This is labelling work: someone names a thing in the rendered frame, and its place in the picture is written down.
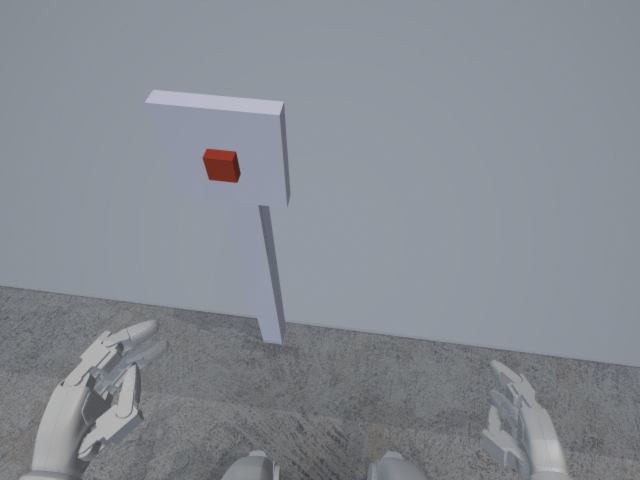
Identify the robot left hand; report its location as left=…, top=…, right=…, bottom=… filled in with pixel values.
left=31, top=320, right=170, bottom=477

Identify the button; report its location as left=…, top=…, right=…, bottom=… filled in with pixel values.
left=203, top=149, right=241, bottom=183

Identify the robot right hand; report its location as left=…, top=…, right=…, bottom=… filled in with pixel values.
left=482, top=360, right=568, bottom=480

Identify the right robot thigh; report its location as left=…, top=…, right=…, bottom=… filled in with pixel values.
left=367, top=457, right=428, bottom=480

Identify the left robot thigh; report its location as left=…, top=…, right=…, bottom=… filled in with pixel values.
left=221, top=456, right=281, bottom=480

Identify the robot thigh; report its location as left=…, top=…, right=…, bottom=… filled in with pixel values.
left=367, top=457, right=428, bottom=480
left=221, top=456, right=281, bottom=480

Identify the panel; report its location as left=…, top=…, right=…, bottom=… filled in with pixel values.
left=145, top=90, right=291, bottom=344

